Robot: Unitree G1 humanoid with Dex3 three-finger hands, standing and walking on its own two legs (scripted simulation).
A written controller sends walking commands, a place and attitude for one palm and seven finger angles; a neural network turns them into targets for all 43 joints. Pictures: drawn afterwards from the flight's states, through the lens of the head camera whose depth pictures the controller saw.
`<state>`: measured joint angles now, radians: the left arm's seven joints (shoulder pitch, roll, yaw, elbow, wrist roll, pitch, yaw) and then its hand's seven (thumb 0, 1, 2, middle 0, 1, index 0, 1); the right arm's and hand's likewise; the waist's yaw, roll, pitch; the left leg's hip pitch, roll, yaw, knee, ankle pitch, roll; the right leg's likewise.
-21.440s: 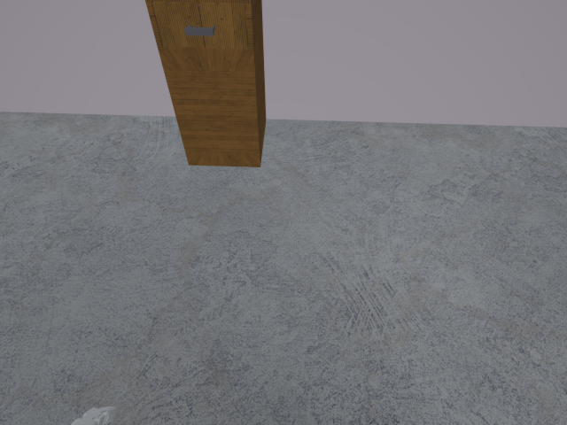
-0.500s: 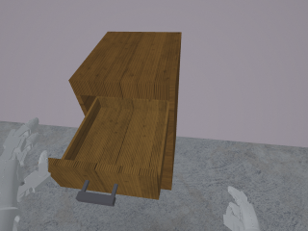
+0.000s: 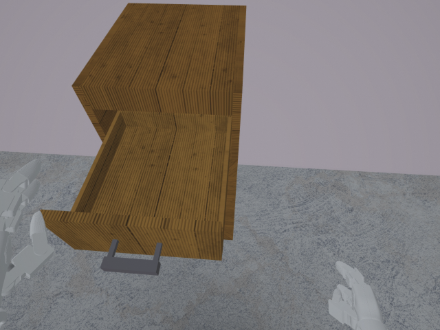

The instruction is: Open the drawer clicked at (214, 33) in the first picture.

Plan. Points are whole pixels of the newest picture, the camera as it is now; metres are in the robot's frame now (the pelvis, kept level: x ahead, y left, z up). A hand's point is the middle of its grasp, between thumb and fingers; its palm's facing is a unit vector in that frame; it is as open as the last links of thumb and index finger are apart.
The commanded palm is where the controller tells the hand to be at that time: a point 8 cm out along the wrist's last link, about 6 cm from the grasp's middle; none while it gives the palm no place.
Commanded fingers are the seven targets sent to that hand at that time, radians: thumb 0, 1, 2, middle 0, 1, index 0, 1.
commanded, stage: step back with the hand held close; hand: left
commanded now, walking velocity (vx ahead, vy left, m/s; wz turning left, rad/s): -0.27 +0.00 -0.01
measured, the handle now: (133, 255) +0.26 +0.19 -0.06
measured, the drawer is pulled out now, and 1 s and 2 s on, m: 0.30 0.30 0.30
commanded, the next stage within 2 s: stop stepping back and stand still in 1.06 s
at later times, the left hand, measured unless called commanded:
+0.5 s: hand (5, 301) +0.14 +0.24 +0.15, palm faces +0.35 -0.83 -0.43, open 7.4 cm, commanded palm +0.07 +0.30 +0.17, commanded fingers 0.00 0.90 0.90 -0.20 -0.30 -0.20 -0.30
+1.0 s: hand out of the picture +0.06 +0.20 +0.16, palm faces +0.19 -0.83 -0.52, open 7.4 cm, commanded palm -0.01 +0.26 +0.17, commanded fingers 0.00 0.90 0.90 -0.20 -0.30 -0.20 -0.30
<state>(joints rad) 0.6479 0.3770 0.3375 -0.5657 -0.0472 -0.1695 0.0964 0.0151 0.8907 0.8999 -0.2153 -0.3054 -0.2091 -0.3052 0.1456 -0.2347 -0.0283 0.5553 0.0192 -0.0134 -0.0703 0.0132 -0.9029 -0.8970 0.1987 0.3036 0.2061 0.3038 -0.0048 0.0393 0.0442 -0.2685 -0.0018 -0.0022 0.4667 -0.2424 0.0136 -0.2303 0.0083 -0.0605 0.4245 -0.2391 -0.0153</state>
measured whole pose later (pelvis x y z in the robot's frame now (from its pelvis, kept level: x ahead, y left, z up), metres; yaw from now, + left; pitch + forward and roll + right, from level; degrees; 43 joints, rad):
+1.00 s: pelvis -0.15 -0.02 +0.00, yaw -2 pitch +4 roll -1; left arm 0.69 0.44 0.39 -0.68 -0.06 -0.23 0.09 0.01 0.89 0.90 -0.22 -0.31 -0.21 -0.31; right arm 0.10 -0.19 0.00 0.59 0.03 -0.07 -0.04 0.01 -0.90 -0.90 0.20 0.30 0.21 0.30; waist 0.00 -0.02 0.06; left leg -0.54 -0.01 -0.01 0.87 -0.41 -0.01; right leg -0.22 0.02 -0.04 0.47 -0.31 -0.03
